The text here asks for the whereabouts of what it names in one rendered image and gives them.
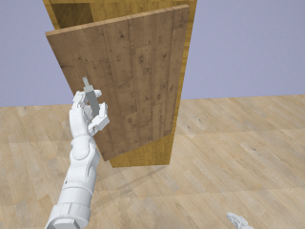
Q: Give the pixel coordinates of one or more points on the cupboard door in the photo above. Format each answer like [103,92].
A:
[135,61]

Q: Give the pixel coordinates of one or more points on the right robot hand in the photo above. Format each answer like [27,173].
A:
[238,221]

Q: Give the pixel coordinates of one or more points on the robot left forearm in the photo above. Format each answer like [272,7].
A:
[72,210]

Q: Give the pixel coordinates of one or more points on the left robot hand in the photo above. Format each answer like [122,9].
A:
[81,118]

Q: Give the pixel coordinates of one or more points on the handle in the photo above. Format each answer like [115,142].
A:
[91,96]

